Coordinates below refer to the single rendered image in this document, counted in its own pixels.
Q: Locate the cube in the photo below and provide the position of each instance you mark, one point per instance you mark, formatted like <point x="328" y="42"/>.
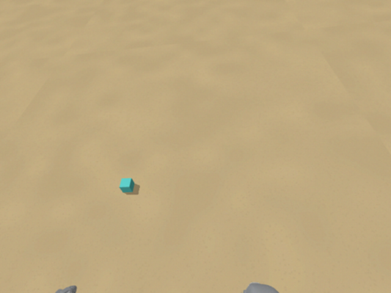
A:
<point x="127" y="185"/>

